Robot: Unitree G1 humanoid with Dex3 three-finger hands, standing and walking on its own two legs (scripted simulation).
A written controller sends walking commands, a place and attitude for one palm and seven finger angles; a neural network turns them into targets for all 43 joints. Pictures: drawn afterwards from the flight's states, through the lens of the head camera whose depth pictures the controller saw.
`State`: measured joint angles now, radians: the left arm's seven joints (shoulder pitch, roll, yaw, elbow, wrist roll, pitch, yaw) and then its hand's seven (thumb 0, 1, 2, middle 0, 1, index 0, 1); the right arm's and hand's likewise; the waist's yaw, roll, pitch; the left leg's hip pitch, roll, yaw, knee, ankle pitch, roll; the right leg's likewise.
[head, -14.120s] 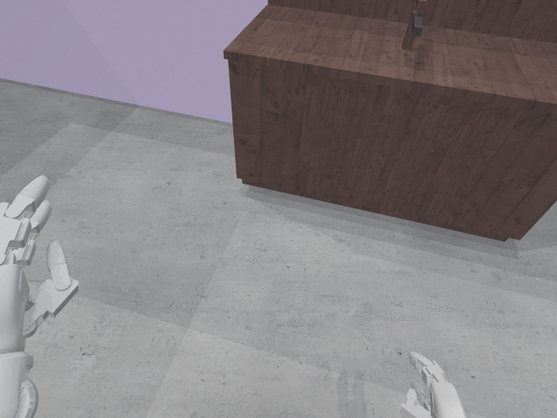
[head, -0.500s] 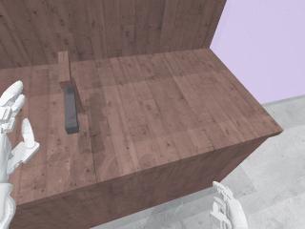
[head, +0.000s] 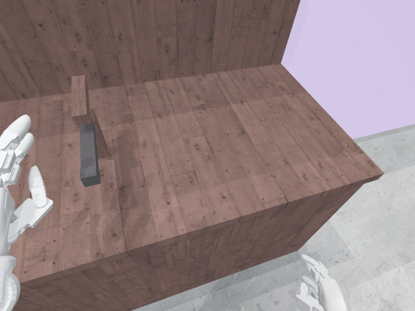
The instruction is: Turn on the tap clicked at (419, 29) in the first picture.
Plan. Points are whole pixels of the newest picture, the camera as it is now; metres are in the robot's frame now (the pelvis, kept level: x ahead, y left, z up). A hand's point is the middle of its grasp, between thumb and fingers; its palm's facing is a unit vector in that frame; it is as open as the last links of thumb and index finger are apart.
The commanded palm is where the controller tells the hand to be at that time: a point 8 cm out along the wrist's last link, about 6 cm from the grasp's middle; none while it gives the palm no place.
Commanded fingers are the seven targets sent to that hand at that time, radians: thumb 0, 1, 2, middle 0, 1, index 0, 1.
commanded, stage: shuffle to correct the standing spot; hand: left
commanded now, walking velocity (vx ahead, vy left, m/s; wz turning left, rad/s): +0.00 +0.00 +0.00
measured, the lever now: (90, 176) +0.32 +0.25 +0.07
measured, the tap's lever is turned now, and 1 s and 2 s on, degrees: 0 0 0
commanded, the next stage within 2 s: come to a stop and stand still in 0.78 s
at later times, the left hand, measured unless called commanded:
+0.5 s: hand (90, 200) +0.23 +0.19 +0.16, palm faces +0.33 -0.87 -0.37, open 7.4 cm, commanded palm +0.16 +0.23 +0.17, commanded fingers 0.00 0.90 0.90 -0.20 -0.30 -0.20 -0.30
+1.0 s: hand (128, 199) +0.24 +0.14 +0.16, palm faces +0.31 -0.86 -0.40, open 7.4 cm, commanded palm +0.18 +0.19 +0.17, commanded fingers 0.00 0.90 0.90 -0.20 -0.30 -0.20 -0.30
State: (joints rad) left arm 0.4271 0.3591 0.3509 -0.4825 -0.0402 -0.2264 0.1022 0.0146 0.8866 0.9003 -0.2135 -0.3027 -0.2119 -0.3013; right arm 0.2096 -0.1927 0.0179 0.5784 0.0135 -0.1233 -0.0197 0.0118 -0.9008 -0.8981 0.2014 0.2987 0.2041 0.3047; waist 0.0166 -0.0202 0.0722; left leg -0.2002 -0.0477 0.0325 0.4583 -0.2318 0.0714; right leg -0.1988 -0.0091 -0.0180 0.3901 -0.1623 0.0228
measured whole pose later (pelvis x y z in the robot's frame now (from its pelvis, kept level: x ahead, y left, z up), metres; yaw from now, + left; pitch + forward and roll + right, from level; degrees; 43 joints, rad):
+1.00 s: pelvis +0.01 -0.09 -0.01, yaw -1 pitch +0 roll -1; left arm 0.49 0.39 0.37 -0.53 -0.10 -0.14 0.10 0.01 0.89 0.90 -0.22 -0.30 -0.21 -0.30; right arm 0.20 -0.23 -0.02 0.57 0.03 -0.08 -0.03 0.01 -0.90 -0.90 0.20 0.30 0.20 0.30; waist -0.02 0.00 0.05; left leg -0.26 0.08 -0.01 0.53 -0.28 -0.03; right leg -0.25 0.12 -0.06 0.45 -0.20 -0.10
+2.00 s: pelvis -0.01 +0.03 +0.00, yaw -1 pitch -2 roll -2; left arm 0.39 0.37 0.36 -0.49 -0.03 -0.20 0.10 0.02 0.89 0.90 -0.21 -0.30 -0.21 -0.30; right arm 0.19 -0.17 0.04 0.55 0.00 -0.12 0.00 0.01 -0.90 -0.90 0.20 0.30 0.21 0.30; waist 0.03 -0.04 0.11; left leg -0.20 -0.07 0.08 0.46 -0.23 0.10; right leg -0.21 -0.03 -0.01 0.42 -0.18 0.01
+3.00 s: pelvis -0.01 -0.06 +0.00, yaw -2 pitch +0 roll -1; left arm 0.45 0.38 0.36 -0.51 -0.09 -0.16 0.09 0.01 0.89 0.90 -0.21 -0.30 -0.21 -0.30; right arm 0.19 -0.20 0.00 0.55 0.02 -0.10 -0.02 0.01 -0.90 -0.90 0.20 0.30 0.20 0.30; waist 0.01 -0.01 0.07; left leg -0.26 0.05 0.04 0.50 -0.25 -0.01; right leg -0.25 0.08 -0.05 0.42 -0.17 -0.08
